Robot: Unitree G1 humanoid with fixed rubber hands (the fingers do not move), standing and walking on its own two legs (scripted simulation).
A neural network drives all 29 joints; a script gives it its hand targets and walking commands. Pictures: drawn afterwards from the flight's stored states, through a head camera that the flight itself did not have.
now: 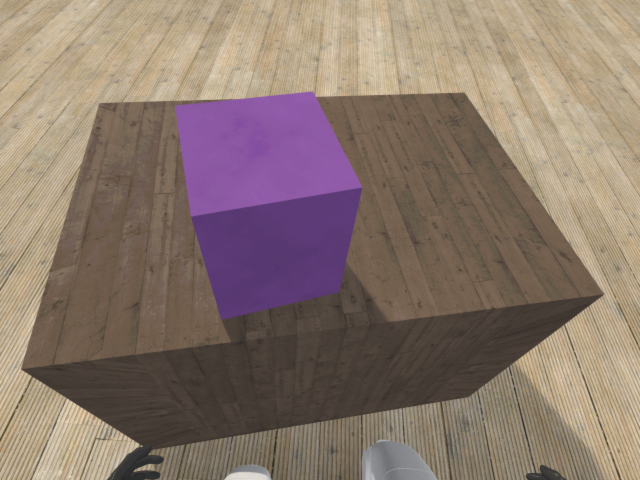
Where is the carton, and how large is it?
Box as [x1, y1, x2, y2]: [175, 92, 361, 319]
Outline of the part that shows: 313,92 283,94 175,106 191,218 221,319 337,292 339,290 361,191 361,186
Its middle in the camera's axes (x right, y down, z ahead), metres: -0.09 -0.06 +0.60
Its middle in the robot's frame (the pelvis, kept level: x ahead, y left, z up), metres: +0.48 +0.11 +0.02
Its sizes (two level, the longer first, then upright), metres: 0.210 0.200 0.250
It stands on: a pedestal, 0.65 m high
